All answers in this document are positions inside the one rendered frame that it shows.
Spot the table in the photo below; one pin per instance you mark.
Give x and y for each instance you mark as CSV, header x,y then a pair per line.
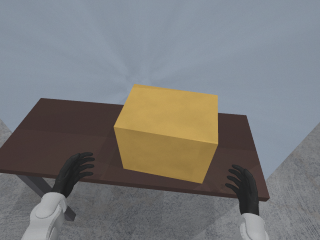
x,y
56,129

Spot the left robot hand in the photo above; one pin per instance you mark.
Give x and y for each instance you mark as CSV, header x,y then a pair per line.
x,y
70,174

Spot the right robot hand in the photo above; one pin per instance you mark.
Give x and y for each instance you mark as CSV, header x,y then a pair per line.
x,y
247,192

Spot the right robot forearm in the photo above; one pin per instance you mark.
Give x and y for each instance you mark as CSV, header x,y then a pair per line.
x,y
251,227

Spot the carton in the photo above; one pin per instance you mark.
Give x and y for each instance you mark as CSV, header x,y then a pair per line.
x,y
168,132

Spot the left robot forearm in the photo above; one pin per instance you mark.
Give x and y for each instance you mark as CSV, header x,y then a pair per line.
x,y
47,217

